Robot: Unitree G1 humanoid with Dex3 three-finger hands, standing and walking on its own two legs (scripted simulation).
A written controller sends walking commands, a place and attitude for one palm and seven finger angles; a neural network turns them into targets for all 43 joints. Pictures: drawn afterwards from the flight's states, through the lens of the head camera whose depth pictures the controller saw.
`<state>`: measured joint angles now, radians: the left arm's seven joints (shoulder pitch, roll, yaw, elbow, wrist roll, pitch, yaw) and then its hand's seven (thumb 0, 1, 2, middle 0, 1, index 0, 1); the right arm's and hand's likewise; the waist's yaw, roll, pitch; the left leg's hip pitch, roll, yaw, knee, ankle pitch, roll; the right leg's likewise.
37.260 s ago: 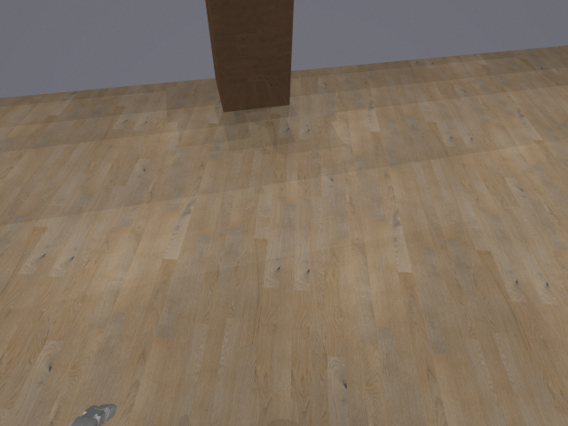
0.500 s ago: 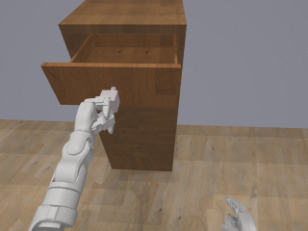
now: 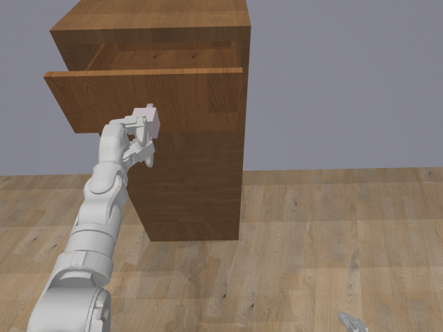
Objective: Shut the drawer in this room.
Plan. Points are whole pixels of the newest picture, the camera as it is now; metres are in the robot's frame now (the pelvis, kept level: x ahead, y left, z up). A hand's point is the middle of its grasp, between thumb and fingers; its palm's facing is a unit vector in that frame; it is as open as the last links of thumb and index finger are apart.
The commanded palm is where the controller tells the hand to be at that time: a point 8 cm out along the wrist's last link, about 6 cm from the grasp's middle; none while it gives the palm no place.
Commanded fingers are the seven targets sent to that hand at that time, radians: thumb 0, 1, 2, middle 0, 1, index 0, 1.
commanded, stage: push the drawer shut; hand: left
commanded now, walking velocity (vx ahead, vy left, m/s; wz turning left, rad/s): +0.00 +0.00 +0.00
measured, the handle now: (147, 117) +0.49 +0.17 +0.14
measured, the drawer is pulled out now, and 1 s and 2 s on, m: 0.13 0.03 0.00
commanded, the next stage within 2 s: pull the fist back off the drawer in 1.46 s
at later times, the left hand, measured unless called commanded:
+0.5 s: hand (153, 129) +0.45 +0.15 +0.14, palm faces +0.06 -1.00 -0.01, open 2.9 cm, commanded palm +0.44 +0.20 +0.14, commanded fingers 0.00 0.90 0.90 -1.40 -1.60 -1.40 -1.60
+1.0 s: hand (159, 109) +0.51 +0.15 +0.14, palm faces +0.07 -1.00 -0.01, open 3.0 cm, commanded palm +0.51 +0.20 +0.14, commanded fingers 0.00 0.90 0.90 -1.40 -1.60 -1.40 -1.60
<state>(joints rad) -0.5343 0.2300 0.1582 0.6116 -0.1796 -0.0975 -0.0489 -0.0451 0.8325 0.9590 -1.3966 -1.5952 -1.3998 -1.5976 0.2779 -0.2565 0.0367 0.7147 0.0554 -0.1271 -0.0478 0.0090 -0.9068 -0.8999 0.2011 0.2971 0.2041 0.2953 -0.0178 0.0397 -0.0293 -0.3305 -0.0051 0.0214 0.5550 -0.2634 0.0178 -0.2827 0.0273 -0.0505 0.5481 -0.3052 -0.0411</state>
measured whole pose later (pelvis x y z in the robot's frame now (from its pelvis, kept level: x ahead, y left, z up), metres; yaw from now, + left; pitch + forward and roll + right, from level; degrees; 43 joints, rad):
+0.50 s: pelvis +0.00 +0.01 +0.00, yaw +1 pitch +5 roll +0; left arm -0.77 0.26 0.20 0.91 -0.15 -0.18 -0.05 -0.03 0.81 0.97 -1.40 -1.60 -1.40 -1.60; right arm 0.30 -0.25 0.04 0.72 0.04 -0.11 -0.03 0.01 -0.91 -0.90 0.20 0.30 0.20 0.30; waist -0.04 0.03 -0.03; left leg -0.41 -0.01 0.01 0.60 -0.27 0.03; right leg -0.36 0.02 -0.06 0.58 -0.31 -0.03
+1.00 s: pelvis -0.01 +0.01 -0.01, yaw -1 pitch +11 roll -1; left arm -1.05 0.43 0.32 1.25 -0.08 -0.26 -0.07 -0.02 0.84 0.99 -1.40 -1.60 -1.40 -1.60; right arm 0.42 -0.29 0.03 0.75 0.01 -0.10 -0.01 0.00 -0.91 -0.90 0.20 0.30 0.20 0.30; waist -0.15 0.03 -0.04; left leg -0.59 0.01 0.02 0.67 -0.28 0.03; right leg -0.53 0.04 -0.05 0.64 -0.31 -0.04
